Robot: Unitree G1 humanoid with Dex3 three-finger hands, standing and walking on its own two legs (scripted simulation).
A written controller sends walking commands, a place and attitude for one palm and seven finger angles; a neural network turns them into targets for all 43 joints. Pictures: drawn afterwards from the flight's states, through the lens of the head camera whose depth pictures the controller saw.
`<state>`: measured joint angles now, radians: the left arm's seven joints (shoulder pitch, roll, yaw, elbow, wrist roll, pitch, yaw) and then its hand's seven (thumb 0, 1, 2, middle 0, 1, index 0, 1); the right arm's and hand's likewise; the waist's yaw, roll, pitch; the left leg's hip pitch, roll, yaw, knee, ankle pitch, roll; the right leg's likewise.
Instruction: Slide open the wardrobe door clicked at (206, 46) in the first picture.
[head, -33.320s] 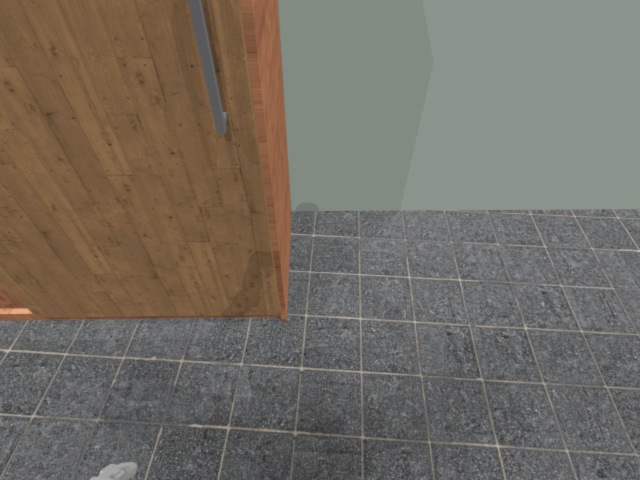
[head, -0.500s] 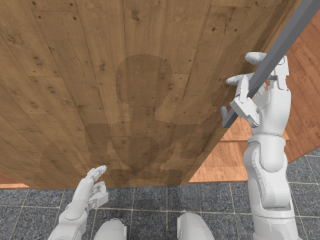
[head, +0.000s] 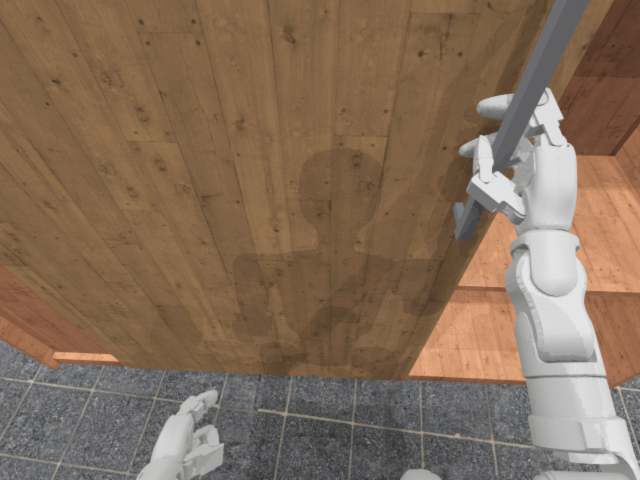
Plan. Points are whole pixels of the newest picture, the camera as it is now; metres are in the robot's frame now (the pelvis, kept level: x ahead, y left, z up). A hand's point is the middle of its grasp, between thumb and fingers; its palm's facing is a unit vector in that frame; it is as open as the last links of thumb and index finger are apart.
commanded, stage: step sideways, sliding the door along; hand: right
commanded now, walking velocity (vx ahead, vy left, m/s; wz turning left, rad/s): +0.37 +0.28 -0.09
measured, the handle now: (499, 135) +0.42 -0.18 +0.21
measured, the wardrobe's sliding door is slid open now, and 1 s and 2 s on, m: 0.57 0.66 0.66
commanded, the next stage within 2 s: stop walking and hold the door there in 1.00 s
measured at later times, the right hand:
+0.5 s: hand (392, 167) +0.38 -0.07 +0.20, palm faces +0.28 +0.96 +0.03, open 5.6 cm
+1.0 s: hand (369, 162) +0.39 -0.05 +0.20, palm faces +0.57 +0.82 +0.02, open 6.4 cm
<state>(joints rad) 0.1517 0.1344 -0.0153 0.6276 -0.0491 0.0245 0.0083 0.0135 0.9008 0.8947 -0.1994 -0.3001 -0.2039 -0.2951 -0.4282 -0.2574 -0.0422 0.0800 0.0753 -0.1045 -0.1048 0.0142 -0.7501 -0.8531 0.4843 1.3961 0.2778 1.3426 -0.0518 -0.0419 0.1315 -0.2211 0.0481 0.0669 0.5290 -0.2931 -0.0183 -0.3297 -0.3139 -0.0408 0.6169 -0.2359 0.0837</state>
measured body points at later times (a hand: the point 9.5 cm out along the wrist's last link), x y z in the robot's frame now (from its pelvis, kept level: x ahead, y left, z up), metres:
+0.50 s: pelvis +0.01 +0.14 +0.03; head +0.07 +0.08 +0.47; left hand +0.21 +0.32 -0.07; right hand +0.36 -0.12 +0.20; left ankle +0.03 +0.33 -0.55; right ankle +0.03 -0.02 -0.72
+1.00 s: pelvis +0.08 +0.26 +0.01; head +0.14 +0.21 +0.45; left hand +0.30 +0.46 -0.08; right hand +0.36 -0.09 +0.20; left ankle +0.06 +0.40 -0.58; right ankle +0.07 +0.16 -0.72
